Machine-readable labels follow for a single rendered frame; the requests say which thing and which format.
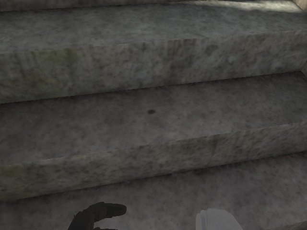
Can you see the robot right thigh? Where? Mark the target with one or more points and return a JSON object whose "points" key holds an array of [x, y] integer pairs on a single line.
{"points": [[216, 219]]}

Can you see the robot left hand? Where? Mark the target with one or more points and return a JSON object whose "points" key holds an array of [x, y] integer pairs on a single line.
{"points": [[85, 219]]}

